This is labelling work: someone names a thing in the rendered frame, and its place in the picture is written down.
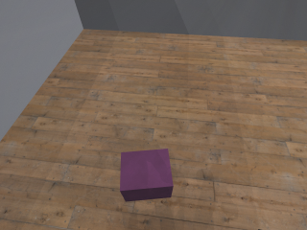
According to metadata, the carton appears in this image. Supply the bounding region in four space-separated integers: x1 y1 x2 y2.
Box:
120 149 174 202

